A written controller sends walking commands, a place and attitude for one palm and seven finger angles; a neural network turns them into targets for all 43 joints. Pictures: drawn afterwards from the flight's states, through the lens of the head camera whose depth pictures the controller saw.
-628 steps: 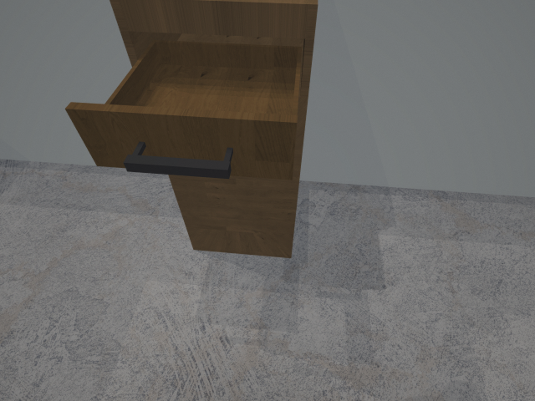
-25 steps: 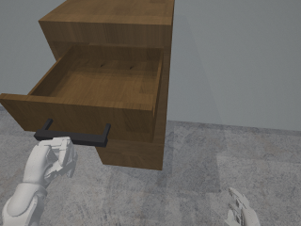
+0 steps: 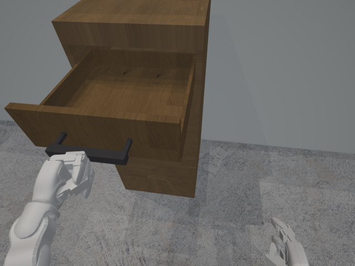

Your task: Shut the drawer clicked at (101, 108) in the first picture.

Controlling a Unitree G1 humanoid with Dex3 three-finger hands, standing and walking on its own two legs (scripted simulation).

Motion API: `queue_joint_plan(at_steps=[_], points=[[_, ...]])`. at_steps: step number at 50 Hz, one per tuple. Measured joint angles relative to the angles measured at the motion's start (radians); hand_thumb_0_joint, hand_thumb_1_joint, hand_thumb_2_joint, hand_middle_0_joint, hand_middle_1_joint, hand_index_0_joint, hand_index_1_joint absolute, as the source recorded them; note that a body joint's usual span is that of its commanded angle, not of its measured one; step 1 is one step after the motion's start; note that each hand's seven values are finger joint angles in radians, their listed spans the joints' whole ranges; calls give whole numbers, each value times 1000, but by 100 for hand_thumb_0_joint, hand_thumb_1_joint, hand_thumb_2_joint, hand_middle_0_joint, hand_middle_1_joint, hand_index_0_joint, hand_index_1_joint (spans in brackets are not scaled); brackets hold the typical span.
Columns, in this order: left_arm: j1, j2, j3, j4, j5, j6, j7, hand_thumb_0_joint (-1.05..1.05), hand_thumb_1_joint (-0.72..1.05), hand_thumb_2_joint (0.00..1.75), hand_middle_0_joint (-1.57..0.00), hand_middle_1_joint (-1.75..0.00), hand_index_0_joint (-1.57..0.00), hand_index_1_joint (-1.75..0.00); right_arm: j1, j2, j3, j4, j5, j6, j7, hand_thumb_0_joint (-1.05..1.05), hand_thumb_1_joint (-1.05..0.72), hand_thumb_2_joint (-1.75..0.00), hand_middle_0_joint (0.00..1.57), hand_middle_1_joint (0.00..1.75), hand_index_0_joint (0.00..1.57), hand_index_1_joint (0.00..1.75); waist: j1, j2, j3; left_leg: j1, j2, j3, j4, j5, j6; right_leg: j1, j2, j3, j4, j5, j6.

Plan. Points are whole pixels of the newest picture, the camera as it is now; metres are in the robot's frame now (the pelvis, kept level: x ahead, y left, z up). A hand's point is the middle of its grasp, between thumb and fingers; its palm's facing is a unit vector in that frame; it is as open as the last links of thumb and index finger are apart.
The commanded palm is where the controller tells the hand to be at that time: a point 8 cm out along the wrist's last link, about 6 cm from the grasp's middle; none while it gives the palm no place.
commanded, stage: push the drawer shut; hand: left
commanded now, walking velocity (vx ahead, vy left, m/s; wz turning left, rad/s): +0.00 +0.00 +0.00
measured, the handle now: (91, 146) +0.33 +0.23 +0.11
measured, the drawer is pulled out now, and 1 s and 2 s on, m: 0.29 0.17 0.05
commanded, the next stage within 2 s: none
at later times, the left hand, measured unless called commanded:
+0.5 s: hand (100, 154) +0.31 +0.20 +0.11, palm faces -0.02 -1.00 -0.05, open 3.3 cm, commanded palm +0.30 +0.25 +0.11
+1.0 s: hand (110, 133) +0.38 +0.20 +0.11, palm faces -0.04 -1.00 -0.04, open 3.3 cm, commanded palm +0.36 +0.24 +0.11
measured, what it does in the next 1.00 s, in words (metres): stands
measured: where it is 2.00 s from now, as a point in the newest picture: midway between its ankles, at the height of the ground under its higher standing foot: outside the picture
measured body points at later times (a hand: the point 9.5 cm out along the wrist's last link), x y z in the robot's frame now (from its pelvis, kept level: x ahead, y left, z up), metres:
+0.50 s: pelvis -0.01 +0.00 +0.00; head +0.00 -0.02 +0.45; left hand +0.31 +0.25 +0.11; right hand +0.15 -0.25 -0.09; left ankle -0.02 +0.12 -0.73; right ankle +0.02 -0.09 -0.73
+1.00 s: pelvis +0.00 +0.00 +0.00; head +0.03 -0.01 +0.45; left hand +0.37 +0.25 +0.11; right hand +0.12 -0.25 -0.10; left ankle -0.02 +0.12 -0.73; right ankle +0.02 -0.09 -0.73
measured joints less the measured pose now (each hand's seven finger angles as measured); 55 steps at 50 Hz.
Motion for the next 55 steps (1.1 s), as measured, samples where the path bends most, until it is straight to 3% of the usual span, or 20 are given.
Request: queue_joint_plan(at_steps=[10,17,39,55], points=[[-153,21,-8,148,10,-9,-5,-1,81,95,-140,-160,-140,-160,-9,0,7,23,6,13,-14,2,-90,-90,20,30,20,30,-1,-2,15,-16,-3,-7,4,12,-4,-14,-4,-7,6,7,-5],[-239,36,3,247,16,-9,-9,1,83,95,-140,-160,-140,-160,-7,2,11,20,5,23,-10,2,-90,-90,20,30,20,30,-16,-7,7,-20,-1,4,-3,16,-5,-26,-1,4,7,12,-6],[-439,38,-12,436,49,-29,34,1,87,97,-140,-160,-140,-160,29,-5,5,18,6,85,2,2,-90,-90,20,30,20,30,-33,-19,10,-43,-8,16,-16,24,3,-56,-7,17,2,20,0],[-580,67,15,612,64,-62,17,2,88,96,-140,-160,-139,-160,59,-6,5,5,0,139,19,1,-90,-90,20,30,20,30,-57,-26,-3,-66,-4,28,-13,15,7,-82,-1,29,1,19,3]])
